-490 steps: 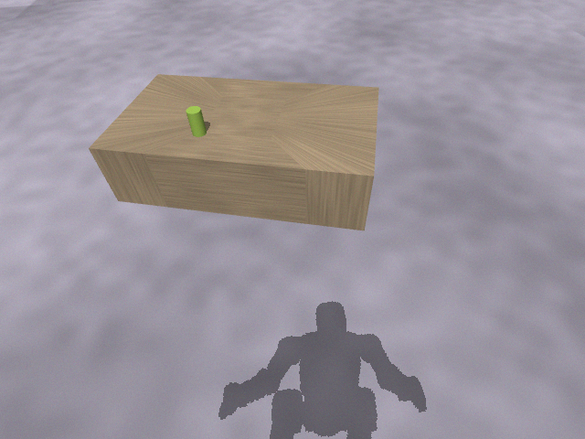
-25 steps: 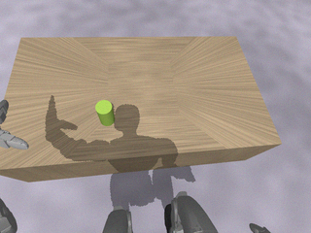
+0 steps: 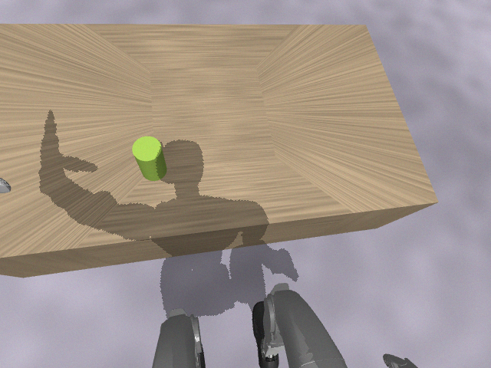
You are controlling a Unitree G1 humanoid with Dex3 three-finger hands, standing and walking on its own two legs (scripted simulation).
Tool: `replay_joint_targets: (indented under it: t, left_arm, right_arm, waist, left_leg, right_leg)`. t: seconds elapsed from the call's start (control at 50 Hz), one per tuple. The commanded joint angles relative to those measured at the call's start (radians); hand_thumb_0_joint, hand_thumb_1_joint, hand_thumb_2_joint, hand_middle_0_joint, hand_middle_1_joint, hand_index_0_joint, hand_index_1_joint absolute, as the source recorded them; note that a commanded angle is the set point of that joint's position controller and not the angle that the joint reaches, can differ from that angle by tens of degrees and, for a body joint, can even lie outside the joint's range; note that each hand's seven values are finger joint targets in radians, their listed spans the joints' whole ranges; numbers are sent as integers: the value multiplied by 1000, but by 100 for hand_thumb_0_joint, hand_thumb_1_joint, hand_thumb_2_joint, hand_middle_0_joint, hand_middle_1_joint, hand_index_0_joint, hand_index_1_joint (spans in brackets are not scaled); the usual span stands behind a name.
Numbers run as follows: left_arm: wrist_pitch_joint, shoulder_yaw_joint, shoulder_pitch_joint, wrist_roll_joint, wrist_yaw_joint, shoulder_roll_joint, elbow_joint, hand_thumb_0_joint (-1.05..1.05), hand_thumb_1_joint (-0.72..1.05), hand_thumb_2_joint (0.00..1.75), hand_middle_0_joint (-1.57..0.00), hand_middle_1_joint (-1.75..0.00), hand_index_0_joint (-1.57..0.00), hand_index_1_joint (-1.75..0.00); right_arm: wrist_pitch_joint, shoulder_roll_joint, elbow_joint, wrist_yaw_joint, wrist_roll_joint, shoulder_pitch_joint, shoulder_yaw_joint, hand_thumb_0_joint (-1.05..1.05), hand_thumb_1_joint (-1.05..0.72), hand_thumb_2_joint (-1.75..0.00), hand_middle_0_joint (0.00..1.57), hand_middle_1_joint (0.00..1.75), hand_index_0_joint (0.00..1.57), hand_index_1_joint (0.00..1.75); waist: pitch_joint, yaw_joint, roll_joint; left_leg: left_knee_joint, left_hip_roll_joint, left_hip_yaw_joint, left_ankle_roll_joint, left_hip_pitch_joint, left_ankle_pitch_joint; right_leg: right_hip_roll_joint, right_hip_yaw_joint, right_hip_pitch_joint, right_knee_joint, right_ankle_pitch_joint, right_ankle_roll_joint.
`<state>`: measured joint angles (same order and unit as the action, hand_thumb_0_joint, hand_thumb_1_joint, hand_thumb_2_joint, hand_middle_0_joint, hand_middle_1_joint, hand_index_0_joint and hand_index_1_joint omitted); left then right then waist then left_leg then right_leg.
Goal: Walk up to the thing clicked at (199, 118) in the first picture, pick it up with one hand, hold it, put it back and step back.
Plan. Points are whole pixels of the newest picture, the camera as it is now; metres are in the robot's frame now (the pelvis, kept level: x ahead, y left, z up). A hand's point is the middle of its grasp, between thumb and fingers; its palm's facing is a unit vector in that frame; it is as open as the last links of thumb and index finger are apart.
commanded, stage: go down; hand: left
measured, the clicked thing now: (150, 159) +0.57 +0.15 -0.27
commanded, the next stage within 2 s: approach in 0.34 s
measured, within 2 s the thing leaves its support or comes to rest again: neither
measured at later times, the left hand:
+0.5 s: hand out of the picture +0.49 +0.34 +0.02, palm faces +0.10 -0.99 -0.04, open 17.1 cm
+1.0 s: hand (91, 171) +0.52 +0.25 -0.19, palm faces +0.02 -1.00 +0.04, open 17.2 cm
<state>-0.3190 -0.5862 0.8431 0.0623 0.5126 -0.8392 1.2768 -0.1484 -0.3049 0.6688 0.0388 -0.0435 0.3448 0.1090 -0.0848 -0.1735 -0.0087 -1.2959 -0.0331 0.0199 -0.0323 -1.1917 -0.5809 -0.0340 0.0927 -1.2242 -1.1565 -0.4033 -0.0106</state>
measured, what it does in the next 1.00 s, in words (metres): lowers itself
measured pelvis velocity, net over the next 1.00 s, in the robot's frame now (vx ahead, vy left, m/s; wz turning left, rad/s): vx -0.04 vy -0.01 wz -0.03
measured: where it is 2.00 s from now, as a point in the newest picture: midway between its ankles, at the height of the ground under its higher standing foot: outside the picture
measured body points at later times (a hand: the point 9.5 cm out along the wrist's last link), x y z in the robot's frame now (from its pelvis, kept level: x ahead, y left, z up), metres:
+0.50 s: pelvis -0.01 +0.00 -0.02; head +0.19 +0.05 +0.39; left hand +0.48 +0.39 +0.03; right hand +0.02 -0.27 -0.11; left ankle +0.01 +0.09 -0.62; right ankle +0.07 -0.14 -0.62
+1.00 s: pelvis -0.04 -0.01 -0.17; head +0.22 +0.06 +0.19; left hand +0.51 +0.31 -0.19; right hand +0.00 -0.27 -0.26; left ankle +0.00 +0.09 -0.62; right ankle +0.07 -0.14 -0.62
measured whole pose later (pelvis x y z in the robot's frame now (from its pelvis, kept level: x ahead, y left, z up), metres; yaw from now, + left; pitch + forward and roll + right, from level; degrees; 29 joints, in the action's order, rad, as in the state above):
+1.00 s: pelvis -0.04 -0.01 -0.17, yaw -2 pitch +38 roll -7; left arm -0.55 -0.58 1.12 0.05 0.47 -0.85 1.38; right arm -0.12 -0.29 0.62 -0.02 -0.11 0.23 0.19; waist -0.07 -0.29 -0.03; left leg -1.93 -0.02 0.05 -0.03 -1.87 -0.73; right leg -0.07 0.10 -1.90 -1.78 -0.53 0.00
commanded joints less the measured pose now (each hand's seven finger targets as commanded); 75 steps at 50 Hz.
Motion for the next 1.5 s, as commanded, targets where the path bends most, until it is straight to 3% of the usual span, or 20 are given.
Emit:
replay_joint_targets:
  t: [0.0, 0.14, 0.24, 0.34, 0.42, 0.5, 0.58, 0.68, 0.74, 0.78, 0.84, 0.9, 0.94, 0.96, 1.04, 1.08, 1.16, 1.26, 1.36, 1.48]
  left_arm:
    - [-67, -46, 346, 30, 4, -376, -201, 0, -45, 10, -4, -3, -3, -4]
    - [-71, -49, 386, 30, 16, -407, -200, 0, -46, 10, -4, -4, -3, -4]
    - [-70, -61, 383, 28, 21, -434, -190, 0, -44, 11, -4, -3, -2, -4]
    - [-70, -64, 414, 24, 23, -441, -167, 0, -42, 13, -3, -4, -2, -5]
    - [-69, -62, 419, 20, 23, -455, -173, 0, -49, 16, -5, -8, -2, -11]
    - [-83, -36, 427, 28, 30, -394, -99, 0, -49, 6, -4, -5, -3, -6]
    - [-142, -5, 410, 69, 45, -320, -40, 0, -48, 5, -4, -5, -3, -5]
    - [-218, 51, 443, 100, 53, -233, 27, 0, -47, 7, -3, -7, -2, -6]
    - [-259, 34, 506, 94, 43, -284, 2, 0, -47, 8, -1, -7, -1, -6]
    - [-278, 31, 542, 79, 31, -296, 0, 0, -46, 10, -1, -7, -1, -7]
    - [-307, -21, 661, 48, -4, -384, -128, 0, -44, 12, -1, -8, 0, -8]
    - [-320, -38, 718, 16, -44, -403, -163, 0, -42, 14, -1, -8, 0, -9]
    - [-325, -14, 759, 1, -57, -350, -176, 0, -43, 14, -1, -8, 0, -10]
    - [-324, -4, 773, -8, -63, -343, -182, 0, -43, 14, -2, -8, 0, -10]
    - [-293, 57, 725, -47, -98, -239, -26, 0, -48, 13, -2, -9, 0, -11]
    - [-283, 53, 689, -54, -123, -242, 40, 0, -55, 7, -4, -9, -3, -9]
    - [-297, 32, 771, -57, -183, -279, -44, 0, -53, 4, -5, -10, -5, -9]
    - [-306, 8, 845, -91, -274, -332, -181, 0, -49, 3, -6, -8, -6, -8]
    - [-265, 115, 848, -140, -311, -212, -199, 0, -49, 5, -8, -10, -8, -9]
    - [-207, 193, 811, -97, -322, -49, -154, 0, -50, 6, -8, -12, -9, -10]
  right_arm:
    - [-8, -218, -29, 18, 8, 193, -79, 0, -88, -89, 20, 30, 20, 30]
    - [-5, -222, -32, 17, 10, 195, -76, 0, -88, -89, 20, 30, 20, 30]
    - [-3, -221, -22, 16, 5, 214, -65, 0, -88, -89, 20, 30, 20, 30]
    - [3, -218, -20, 20, 4, 208, -64, 0, -87, -89, 20, 30, 20, 30]
    - [5, -219, -22, 19, 2, 205, -58, 0, -89, -90, 20, 30, 20, 30]
    - [2, -210, -26, 17, 0, 195, -50, 0, -87, -89, 20, 30, 20, 30]
    - [-10, -213, -42, 11, 1, 158, -37, 0, -87, -89, 20, 30, 20, 30]
    - [-15, -229, -58, -1, -6, 151, -22, 0, -87, -89, 20, 30, 20, 30]
    - [-7, -231, -54, -11, -14, 153, -10, 0, -88, -89, 20, 30, 20, 30]
    - [-2, -230, -50, -17, -26, 154, -8, 0, -88, -89, 20, 30, 20, 30]
    - [10, -235, -33, -31, -48, 177, -6, 0, -90, -90, 20, 30, 20, 30]
    - [30, -241, -32, -43, -65, 182, -4, 0, -90, -90, 20, 30, 20, 30]
    - [41, -243, -28, -53, -73, 171, -2, 0, -91, -90, 20, 30, 20, 30]
    - [47, -245, -30, -57, -79, 170, -1, 0, -91, -91, 20, 30, 20, 30]
    - [75, -238, -33, -70, -82, 152, 11, 0, -91, -90, 20, 30, 20, 30]
    - [90, -247, -40, -75, -84, 157, 20, 0, -91, -90, 20, 30, 20, 30]
    - [115, -258, -78, -90, -87, 146, 28, 0, -92, -90, 20, 30, 20, 30]
    - [135, -249, -85, -99, -88, 160, 16, 0, -92, -90, 20, 30, 20, 30]
    - [153, -248, -54, -95, -85, 162, -7, 0, -91, -90, 20, 30, 20, 30]
    - [160, -253, -38, -89, -64, 169, -23, 0, -90, -90, 20, 30, 20, 30]
  waist:
    - [-528, 16, 242]
    - [-554, 5, 250]
    - [-588, 8, 278]
    - [-575, -8, 283]
    - [-581, -4, 292]
    - [-492, -44, 220]
    - [-439, -56, 197]
    - [-478, -78, 235]
    - [-583, -69, 293]
    - [-632, -71, 313]
    - [-783, -58, 429]
    - [-870, -67, 459]
    - [-862, -97, 495]
    - [-872, -110, 497]
    - [-707, -156, 403]
    - [-626, -171, 332]
    - [-654, -174, 303]
    - [-810, -150, 357]
    - [-788, -170, 435]
    - [-641, -190, 363]
  left_leg:
    - [175, -3, 72, 37, 365, 450]
    - [160, 0, 76, 35, 334, 413]
    - [127, -3, 83, 42, 375, 545]
    - [121, 1, 77, 37, 342, 470]
    - [115, -1, 81, 38, 349, 497]
    - [81, 6, 70, 22, 193, 385]
    - [11, 7, 86, 23, 95, 296]
    - [-99, 6, 112, 37, 10, 271]
    - [-185, 6, 123, 46, 3, 332]
    - [-248, 13, 110, 43, -22, 372]
    - [-325, 11, 109, 53, 50, 506]
    - [-379, 14, 98, 52, 35, 520]
    - [-410, 9, 110, 58, 38, 512]
    - [-435, 13, 100, 52, -3, 490]
    - [-488, 25, 83, 37, -264, 272]
    - [-529, 34, 71, 25, -423, 170]
    - [-575, 41, 58, 13, -538, 56]
    - [-596, 45, 36, 8, -554, 1]
    - [-590, 42, 43, 15, -515, -13]
    - [-588, 41, 71, 14, -542, -20]
  right_leg:
    - [30, -48, 260, 71, 197, 60]
    - [29, -51, 251, 53, 179, 61]
    - [30, -44, 234, 33, 247, 63]
    - [29, -53, 216, 36, 210, 61]
    - [31, -48, 208, 26, 222, 62]
    - [30, -54, 185, 3, 187, 58]
    - [32, -46, 37, -75, 112, 61]
    - [29, -36, -147, -202, 73, 68]
    - [25, -33, -233, -307, 92, 74]
    - [19, -37, -240, -363, 121, 73]
    - [10, -44, -272, -458, 185, 74]
    - [3, -51, -239, -515, 213, 71]
    - [3, -40, -317, -553, 181, 72]
    - [3, -43, -306, -565, 180, 71]
    - [-2, -31, -360, -608, 98, 64]
    - [-3, -26, -346, -623, 65, 53]
    - [-4, -19, -322, -661, 2, 39]
    - [-3, -25, -257, -686, -30, 31]
    - [-3, 1, -371, -712, -41, 45]
    - [-12, 16, -487, -703, -47, 48]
